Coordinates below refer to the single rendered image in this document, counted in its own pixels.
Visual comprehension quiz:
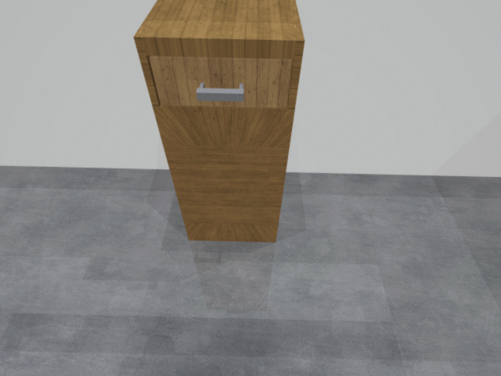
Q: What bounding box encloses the cabinet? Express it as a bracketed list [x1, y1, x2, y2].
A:
[134, 0, 305, 242]

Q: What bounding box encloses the drawer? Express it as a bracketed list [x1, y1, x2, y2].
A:
[149, 56, 292, 108]

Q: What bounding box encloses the handle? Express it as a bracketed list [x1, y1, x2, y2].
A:
[196, 82, 244, 102]

